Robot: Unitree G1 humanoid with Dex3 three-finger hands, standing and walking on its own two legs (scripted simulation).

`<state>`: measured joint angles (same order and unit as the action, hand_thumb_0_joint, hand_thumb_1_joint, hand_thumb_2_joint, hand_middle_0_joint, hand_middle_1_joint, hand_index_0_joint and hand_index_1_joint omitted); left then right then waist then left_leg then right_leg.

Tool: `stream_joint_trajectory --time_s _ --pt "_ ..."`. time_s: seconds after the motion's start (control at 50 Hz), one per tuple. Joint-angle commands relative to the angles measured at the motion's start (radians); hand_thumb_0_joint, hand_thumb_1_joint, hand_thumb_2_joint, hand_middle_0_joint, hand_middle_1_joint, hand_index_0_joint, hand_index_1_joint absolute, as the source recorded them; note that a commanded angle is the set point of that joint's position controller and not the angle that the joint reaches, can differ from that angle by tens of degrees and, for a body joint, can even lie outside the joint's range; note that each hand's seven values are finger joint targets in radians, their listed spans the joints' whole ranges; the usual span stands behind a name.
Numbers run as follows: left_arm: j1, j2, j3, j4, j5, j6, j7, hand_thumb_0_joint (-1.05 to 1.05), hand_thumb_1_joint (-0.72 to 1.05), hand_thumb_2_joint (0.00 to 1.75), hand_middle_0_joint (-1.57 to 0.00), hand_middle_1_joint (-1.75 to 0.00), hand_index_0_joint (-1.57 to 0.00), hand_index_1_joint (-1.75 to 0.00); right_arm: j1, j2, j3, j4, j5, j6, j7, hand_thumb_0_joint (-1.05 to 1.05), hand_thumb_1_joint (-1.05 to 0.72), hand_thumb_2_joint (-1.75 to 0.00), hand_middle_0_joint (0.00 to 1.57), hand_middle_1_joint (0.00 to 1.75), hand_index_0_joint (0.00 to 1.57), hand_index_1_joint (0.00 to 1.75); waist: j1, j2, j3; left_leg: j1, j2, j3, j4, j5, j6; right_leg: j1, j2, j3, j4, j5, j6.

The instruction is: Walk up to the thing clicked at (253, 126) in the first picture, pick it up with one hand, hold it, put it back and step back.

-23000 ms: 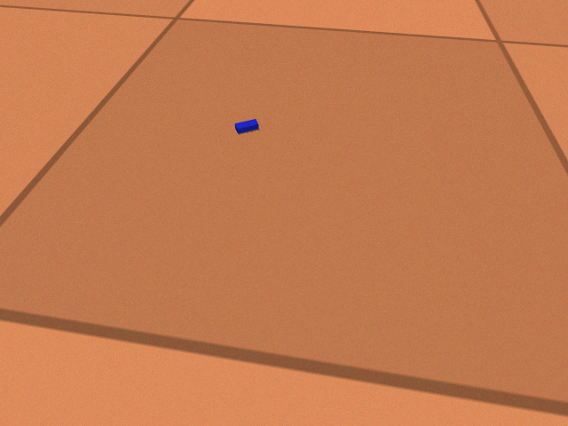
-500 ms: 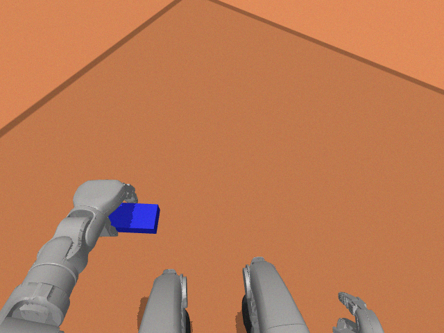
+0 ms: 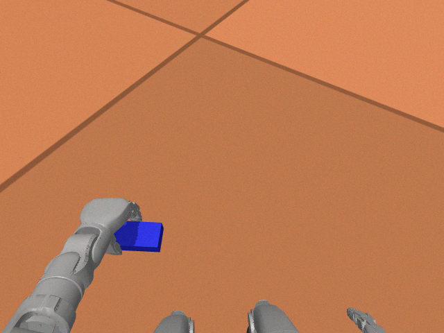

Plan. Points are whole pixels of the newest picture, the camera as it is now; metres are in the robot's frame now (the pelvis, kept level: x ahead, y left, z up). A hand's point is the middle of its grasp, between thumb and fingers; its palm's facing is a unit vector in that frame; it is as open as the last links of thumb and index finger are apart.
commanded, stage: lift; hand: left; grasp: from above
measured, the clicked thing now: (131, 235) +0.33 +0.19 -0.11
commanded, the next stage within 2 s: hold in 0.08 s
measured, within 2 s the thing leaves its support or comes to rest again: neither
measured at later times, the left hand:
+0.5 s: hand (103, 223) +0.32 +0.22 -0.02, palm faces -0.47 +0.00 -0.88, open 8.2 cm
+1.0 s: hand (103, 232) +0.30 +0.20 +0.00, palm faces -0.47 +0.00 -0.88, open 8.1 cm
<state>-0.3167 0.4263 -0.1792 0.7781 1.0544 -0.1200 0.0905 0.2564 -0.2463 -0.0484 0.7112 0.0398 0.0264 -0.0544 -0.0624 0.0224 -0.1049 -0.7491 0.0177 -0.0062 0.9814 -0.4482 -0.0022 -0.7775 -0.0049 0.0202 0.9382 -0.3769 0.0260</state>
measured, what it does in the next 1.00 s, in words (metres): stands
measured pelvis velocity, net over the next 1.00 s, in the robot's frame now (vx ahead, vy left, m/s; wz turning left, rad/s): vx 0.00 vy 0.00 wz -0.01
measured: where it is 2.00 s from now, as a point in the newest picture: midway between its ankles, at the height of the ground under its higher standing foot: outside the picture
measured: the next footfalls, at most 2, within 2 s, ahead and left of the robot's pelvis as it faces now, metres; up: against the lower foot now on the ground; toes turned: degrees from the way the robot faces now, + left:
none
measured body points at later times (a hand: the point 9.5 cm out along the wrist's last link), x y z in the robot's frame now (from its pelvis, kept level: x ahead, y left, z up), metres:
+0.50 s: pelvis +0.02 +0.00 +0.03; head +0.05 +0.00 +0.48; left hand +0.34 +0.22 +0.03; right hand +0.13 -0.26 -0.09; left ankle +0.02 +0.12 -0.68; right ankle +0.05 -0.14 -0.68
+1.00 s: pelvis +0.00 +0.00 +0.04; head +0.02 -0.02 +0.49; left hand +0.32 +0.20 +0.05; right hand +0.14 -0.27 -0.08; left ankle +0.02 +0.12 -0.68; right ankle +0.05 -0.14 -0.68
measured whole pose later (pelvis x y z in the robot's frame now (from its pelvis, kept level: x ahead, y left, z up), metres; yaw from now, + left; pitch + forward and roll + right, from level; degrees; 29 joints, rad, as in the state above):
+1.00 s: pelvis +0.00 +0.00 +0.04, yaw -1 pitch +4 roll +0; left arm -0.21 0.43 -0.20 0.60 1.01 -0.14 -0.06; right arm 0.20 -0.25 -0.03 0.67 0.06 0.07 -0.08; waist -0.02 0.04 -0.05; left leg -0.43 0.01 0.02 0.69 -0.33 0.00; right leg -0.48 -0.01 0.04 0.68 -0.28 0.02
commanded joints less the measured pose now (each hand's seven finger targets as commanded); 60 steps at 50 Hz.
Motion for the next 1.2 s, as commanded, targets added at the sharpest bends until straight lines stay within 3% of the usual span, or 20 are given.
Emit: stream_joint_trajectory --time_s 0.0,0.18,0.28,0.32,0.34,0.36,0.46,0.5,0.54,0.6,0.66,0.68,0.86,0.96,1.18 --pt "-0.296 0.184 0.072 -0.19 -0.024 0.004 0.032 0.0 0.77 0.49 -1.2 -0.29 -1.18 -0.32 0.013 -0.139 -0.05 -0.104 0.001 -0.026 -0.005 0.0 -0.91 -0.9 0.2 0.3 0.2 0.3 0.004 0.017 -0.29 0.244 -0.036 0.0 -0.198 0.253 0.01 0.229 0.036 -0.019 -0.19 0.203 -0.033" --pt "-0.303 0.203 0.078 -0.251 -0.035 -0.007 -0.003 0.0 0.82 0.49 -1.21 -0.31 -1.2 -0.32 -0.017 -0.143 -0.05 -0.122 0.005 -0.017 -0.011 0.0 -0.9 -0.9 0.2 0.3 0.2 0.3 0.017 0.048 -0.269 0.329 -0.032 -0.001 -0.276 0.282 0.003 0.276 0.041 -0.026 -0.248 0.209 -0.038" --pt "-0.302 0.23 0.09 -0.261 -0.021 -0.013 -0.02 0.0 0.81 0.49 -1.21 -0.27 -1.19 -0.29 -0.03 -0.148 -0.049 -0.122 0.007 -0.011 -0.016 0.0 -0.9 -0.9 0.2 0.3 0.2 0.3 0.021 0.024 -0.281 0.366 -0.034 0.004 -0.287 0.355 0.006 0.328 0.039 -0.02 -0.266 0.275 -0.037" --pt "-0.316 0.203 0.07 -0.279 -0.032 -0.014 -0.031 0.0 0.8 0.51 -1.21 -0.27 -1.19 -0.3 -0.025 -0.145 -0.048 -0.122 0.007 -0.009 -0.014 0.0 -0.9 -0.9 0.2 0.3 0.2 0.3 0.014 0.036 -0.28 0.384 -0.031 0.003 -0.298 0.373 0.003 0.325 0.04 -0.022 -0.268 0.286 -0.039" --pt "-0.305 0.23 0.096 -0.28 -0.036 -0.017 -0.03 0.0 0.81 0.5 -1.21 -0.28 -1.2 -0.3 -0.029 -0.151 -0.052 -0.123 0.007 -0.009 -0.014 0.0 -0.9 -0.9 0.2 0.3 0.2 0.3 0.027 0.043 -0.283 0.395 -0.03 0.001 -0.307 0.369 0.001 0.337 0.042 -0.025 -0.275 0.275 -0.039" --pt "-0.258 0.211 0.086 -0.241 -0.032 -0.012 -0.034 0.0 0.79 0.51 -1.22 -0.26 -1.19 -0.29 -0.032 -0.146 -0.048 -0.124 0.008 -0.006 -0.014 0.0 -0.9 -0.9 0.2 0.3 0.2 0.3 0.028 0.02 -0.253 0.381 -0.032 0.002 -0.309 0.374 0.004 0.337 0.04 -0.025 -0.279 0.282 -0.04" --pt "-0.264 0.212 0.077 -0.288 -0.034 -0.011 -0.063 0.0 0.81 0.49 -1.21 -0.27 -1.19 -0.29 -0.045 -0.149 -0.048 -0.132 0.01 0.002 -0.015 0.0 -0.9 -0.9 0.2 0.3 0.2 0.3 0.03 0.022 -0.261 0.409 -0.031 0.008 -0.324 0.417 0.004 0.367 0.041 -0.022 -0.291 0.316 -0.04" --pt "-0.26 0.228 0.095 -0.292 -0.04 -0.016 -0.072 0.0 0.82 0.49 -1.22 -0.26 -1.2 -0.28 -0.054 -0.149 -0.048 -0.137 0.01 0.003 -0.017 0.0 -0.9 -0.9 0.2 0.3 0.2 0.3 0.039 0.029 -0.25 0.409 -0.031 0.01 -0.335 0.397 0.004 0.375 0.043 -0.024 -0.301 0.296 -0.039" --pt "-0.254 0.199 0.067 -0.308 -0.046 -0.019 -0.085 0.0 0.82 0.5 -1.23 -0.25 -1.21 -0.28 -0.066 -0.143 -0.04 -0.15 0.012 0.005 -0.018 0.0 -0.9 -0.9 0.2 0.3 0.2 0.3 0.032 0.009 -0.224 0.4 -0.033 0.012 -0.347 0.362 0.009 0.374 0.043 -0.019 -0.313 0.278 -0.039" --pt "-0.252 0.228 0.098 -0.324 -0.048 -0.022 -0.089 0.0 0.84 0.46 -1.23 -0.25 -1.22 -0.27 -0.082 -0.145 -0.039 -0.159 0.012 0.005 -0.021 0.0 -0.9 -0.9 0.2 0.3 0.2 0.3 0.045 0.015 -0.214 0.391 -0.038 0.015 -0.357 0.323 0.012 0.386 0.04 -0.015 -0.33 0.243 -0.038" --pt "-0.233 0.207 0.082 -0.333 -0.048 -0.023 -0.097 0.0 0.85 0.49 -1.24 -0.25 -1.23 -0.28 -0.09 -0.139 -0.036 -0.162 0.012 0.004 -0.022 0.0 -0.9 -0.9 0.2 0.3 0.2 0.3 0.039 0.024 -0.219 0.411 -0.033 0.014 -0.363 0.339 0.009 0.377 0.041 -0.016 -0.324 0.252 -0.04" --pt "-0.269 0.233 0.106 -0.369 -0.052 -0.029 -0.095 0.0 0.87 0.49 -1.26 -0.26 -1.24 -0.28 -0.09 -0.147 -0.04 -0.163 0.012 0.003 -0.022 0.0 -0.9 -0.9 0.2 0.3 0.2 0.3 0.043 0.025 -0.233 0.422 -0.031 0.013 -0.368 0.335 0.008 0.386 0.043 -0.018 -0.327 0.245 -0.039" --pt "-0.229 0.227 0.107 -0.372 -0.056 -0.022 -0.097 0.0 0.86 0.49 -1.25 -0.25 -1.23 -0.27 -0.117 -0.144 -0.033 -0.173 0.013 0.0 -0.028 0.0 -0.9 -0.9 0.2 0.3 0.2 0.3 0.047 0.004 -0.206 0.426 -0.038 0.021 -0.389 0.288 0.015 0.395 0.037 -0.01 -0.357 0.21 -0.034" --pt "-0.217 0.224 0.101 -0.376 -0.067 -0.023 -0.11 0.0 0.84 0.45 -1.23 -0.24 -1.22 -0.25 -0.144 -0.137 -0.026 -0.184 0.016 -0.005 -0.032 0.0 -0.9 -0.9 0.2 0.3 0.2 0.3 0.051 -0.007 -0.157 0.406 -0.044 0.025 -0.409 0.211 0.019 0.395 0.035 -0.006 -0.382 0.138 -0.032" --pt "-0.196 0.239 0.119 -0.435 -0.069 -0.035 -0.111 0.0 0.83 0.45 -1.24 -0.22 -1.22 -0.24 -0.165 -0.133 -0.021 -0.182 0.015 -0.016 -0.042 0.0 -0.9 -0.9 0.2 0.3 0.2 0.3 0.058 0.002 -0.177 0.447 -0.044 0.028 -0.42 0.241 0.014 0.42 0.037 -0.005 -0.392 0.16 -0.032"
